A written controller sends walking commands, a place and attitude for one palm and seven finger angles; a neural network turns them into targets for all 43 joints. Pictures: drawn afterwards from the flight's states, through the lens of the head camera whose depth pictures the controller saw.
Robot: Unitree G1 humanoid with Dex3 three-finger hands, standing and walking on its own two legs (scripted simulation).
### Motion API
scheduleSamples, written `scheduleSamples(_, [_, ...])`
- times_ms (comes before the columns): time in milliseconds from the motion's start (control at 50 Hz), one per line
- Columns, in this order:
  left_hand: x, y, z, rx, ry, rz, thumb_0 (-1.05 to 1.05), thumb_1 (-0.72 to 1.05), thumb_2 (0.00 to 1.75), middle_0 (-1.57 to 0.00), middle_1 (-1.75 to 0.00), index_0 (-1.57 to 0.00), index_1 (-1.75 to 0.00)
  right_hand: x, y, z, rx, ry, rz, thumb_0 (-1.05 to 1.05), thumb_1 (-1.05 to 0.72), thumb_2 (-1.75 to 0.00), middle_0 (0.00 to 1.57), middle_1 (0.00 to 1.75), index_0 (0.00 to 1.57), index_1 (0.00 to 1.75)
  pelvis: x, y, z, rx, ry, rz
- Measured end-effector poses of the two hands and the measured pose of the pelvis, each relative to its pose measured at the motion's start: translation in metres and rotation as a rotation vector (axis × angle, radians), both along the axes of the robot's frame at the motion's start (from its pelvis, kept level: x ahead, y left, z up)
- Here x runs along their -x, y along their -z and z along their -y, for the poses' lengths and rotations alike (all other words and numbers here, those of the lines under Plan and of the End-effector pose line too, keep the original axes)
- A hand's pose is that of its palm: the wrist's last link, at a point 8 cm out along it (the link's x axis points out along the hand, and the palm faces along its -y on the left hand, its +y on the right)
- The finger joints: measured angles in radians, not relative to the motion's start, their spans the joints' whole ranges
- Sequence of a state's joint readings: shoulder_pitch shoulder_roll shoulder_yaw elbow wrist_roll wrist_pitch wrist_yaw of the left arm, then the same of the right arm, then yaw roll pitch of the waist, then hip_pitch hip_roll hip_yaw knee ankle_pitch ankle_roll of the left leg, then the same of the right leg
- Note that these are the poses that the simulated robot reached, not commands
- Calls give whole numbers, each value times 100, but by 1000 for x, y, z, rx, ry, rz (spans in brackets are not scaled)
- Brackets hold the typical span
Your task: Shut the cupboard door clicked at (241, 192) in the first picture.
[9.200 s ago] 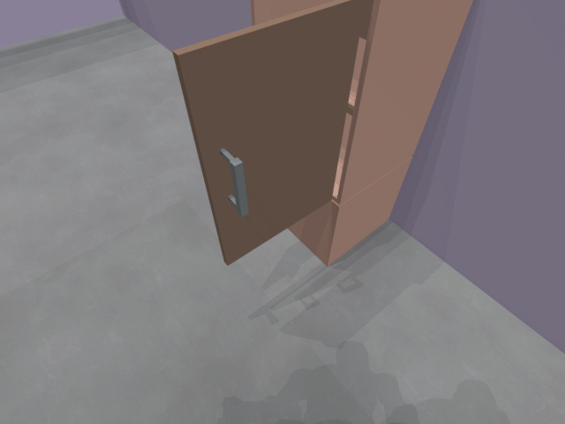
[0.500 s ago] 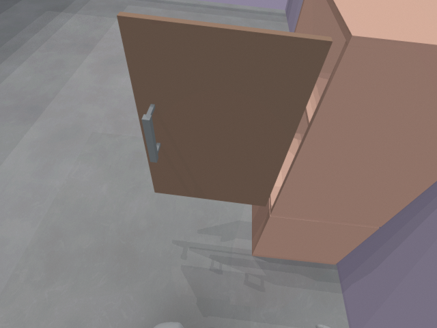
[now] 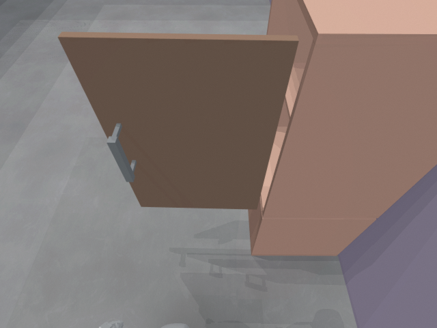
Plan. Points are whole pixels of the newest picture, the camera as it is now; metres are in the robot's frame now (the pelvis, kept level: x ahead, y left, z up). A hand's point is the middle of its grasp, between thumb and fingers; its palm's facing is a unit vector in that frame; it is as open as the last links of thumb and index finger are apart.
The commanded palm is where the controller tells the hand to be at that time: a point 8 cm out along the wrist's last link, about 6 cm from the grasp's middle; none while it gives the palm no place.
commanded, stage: come to a stop and stand still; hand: left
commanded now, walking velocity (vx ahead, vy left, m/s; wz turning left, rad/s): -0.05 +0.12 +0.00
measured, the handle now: (124, 154) +0.48 +0.25 -0.02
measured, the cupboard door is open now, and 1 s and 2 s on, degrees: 89 89 89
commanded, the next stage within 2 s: look again from close up in 0.62 s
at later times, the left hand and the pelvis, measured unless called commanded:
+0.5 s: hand out of the picture -0.03 +0.26 -0.17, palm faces +0.01 -0.96 -0.27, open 7.4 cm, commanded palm none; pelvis -0.04 +0.06 +0.00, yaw -1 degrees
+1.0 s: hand out of the picture +0.01 +0.20 -0.17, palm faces -0.03 -0.98 -0.21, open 7.3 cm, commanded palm none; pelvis -0.02 +0.02 +0.01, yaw -1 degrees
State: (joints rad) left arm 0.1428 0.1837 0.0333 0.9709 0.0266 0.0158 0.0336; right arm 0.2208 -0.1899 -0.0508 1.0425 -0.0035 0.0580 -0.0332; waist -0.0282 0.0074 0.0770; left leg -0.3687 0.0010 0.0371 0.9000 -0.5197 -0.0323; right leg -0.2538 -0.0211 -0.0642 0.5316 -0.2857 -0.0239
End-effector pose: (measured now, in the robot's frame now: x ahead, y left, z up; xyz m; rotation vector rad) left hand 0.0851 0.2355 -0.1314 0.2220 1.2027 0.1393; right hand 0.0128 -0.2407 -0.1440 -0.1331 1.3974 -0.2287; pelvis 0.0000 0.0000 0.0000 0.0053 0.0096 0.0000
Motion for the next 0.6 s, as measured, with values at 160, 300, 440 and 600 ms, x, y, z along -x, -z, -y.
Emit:
scheduleSamples(160, [33, 13, -11, 54, -52, -36, 0, 90, 90, -20, -30, -20, -30, -13, -11, -16, 24, -56, 53, 1, -91, -90, 20, 30, 20, 30, 8, 0, -17, 10, -6, 7])
scheduleSamples(300, [73, 18, -40, 26, -50, -94, 1, 90, 90, -20, -30, -20, -30, -23, -9, -48, 17, -94, 187, 1, -91, -90, 20, 30, 20, 30, 22, 6, -43, 15, 5, 39])
scheduleSamples(440, [111, 6, -64, -23, -57, -128, 1, 90, 90, -20, -30, -20, -30, -25, -4, -69, -33, -114, 250, 0, -94, -90, 20, 30, 20, 30, 35, 5, -56, 3, 15, 52])
scheduleSamples(600, [140, 0, -62, -20, -63, -187, 1, 91, 90, -20, -30, -20, -30, -7, -5, -64, -40, -124, 199, 0, -93, -90, 20, 30, 20, 30, 38, 0, -54, -5, 18, 32])
